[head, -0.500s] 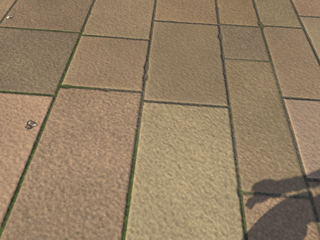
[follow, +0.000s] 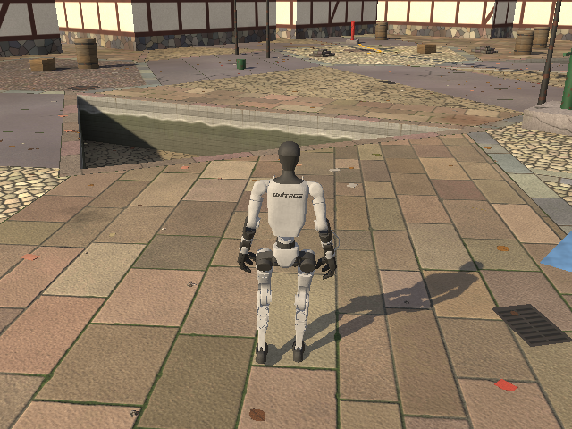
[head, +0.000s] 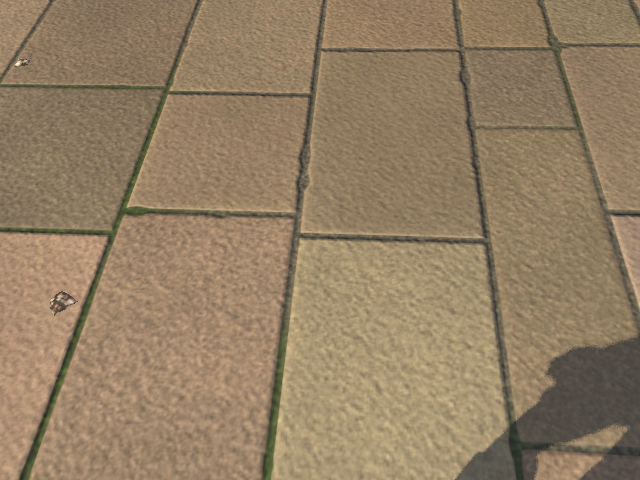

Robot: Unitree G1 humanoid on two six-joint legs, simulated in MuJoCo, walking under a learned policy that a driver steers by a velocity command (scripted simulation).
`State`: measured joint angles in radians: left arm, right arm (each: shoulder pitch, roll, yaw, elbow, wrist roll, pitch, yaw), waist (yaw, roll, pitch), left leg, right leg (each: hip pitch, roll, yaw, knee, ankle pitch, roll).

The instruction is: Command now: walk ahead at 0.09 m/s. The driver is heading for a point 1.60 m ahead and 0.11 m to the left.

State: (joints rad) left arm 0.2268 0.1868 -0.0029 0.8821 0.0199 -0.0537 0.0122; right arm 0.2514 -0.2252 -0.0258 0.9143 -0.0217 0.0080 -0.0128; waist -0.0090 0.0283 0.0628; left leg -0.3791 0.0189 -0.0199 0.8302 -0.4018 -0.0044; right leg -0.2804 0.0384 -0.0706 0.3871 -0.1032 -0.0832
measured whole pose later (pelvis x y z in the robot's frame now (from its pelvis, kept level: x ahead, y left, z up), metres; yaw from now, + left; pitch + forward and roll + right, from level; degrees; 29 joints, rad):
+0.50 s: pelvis +0.03 +0.02 +0.00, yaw +0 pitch -2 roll +0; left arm 0.30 0.17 0.01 1.09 0.01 -0.01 0.03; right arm 0.29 -0.16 0.00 1.09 -0.01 -0.01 -0.04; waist 0.01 0.00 0.02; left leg -0.14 -0.01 0.01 0.40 -0.23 0.02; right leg -0.20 0.02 -0.05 0.38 -0.16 -0.04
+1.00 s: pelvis +0.04 +0.03 +0.00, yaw +0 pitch -2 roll +0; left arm 0.30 0.13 0.00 1.17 0.01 0.00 0.04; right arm 0.32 -0.13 0.01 1.16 -0.01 -0.01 -0.05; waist 0.01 0.00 0.02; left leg -0.13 -0.01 0.01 0.40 -0.24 0.02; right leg -0.19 0.02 -0.04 0.39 -0.17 -0.03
